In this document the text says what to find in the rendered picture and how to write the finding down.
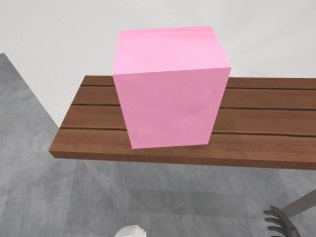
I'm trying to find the carton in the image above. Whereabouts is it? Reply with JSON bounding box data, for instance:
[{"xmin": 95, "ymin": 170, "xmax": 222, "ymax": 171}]
[{"xmin": 112, "ymin": 26, "xmax": 232, "ymax": 149}]

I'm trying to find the robot right hand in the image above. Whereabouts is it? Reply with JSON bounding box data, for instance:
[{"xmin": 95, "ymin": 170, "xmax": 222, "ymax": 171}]
[{"xmin": 263, "ymin": 206, "xmax": 301, "ymax": 237}]

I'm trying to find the table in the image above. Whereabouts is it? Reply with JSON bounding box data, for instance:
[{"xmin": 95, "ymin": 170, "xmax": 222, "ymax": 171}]
[{"xmin": 48, "ymin": 75, "xmax": 316, "ymax": 218}]

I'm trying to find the robot left thigh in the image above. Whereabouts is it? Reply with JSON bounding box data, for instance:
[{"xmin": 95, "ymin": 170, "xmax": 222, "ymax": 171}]
[{"xmin": 115, "ymin": 225, "xmax": 147, "ymax": 237}]

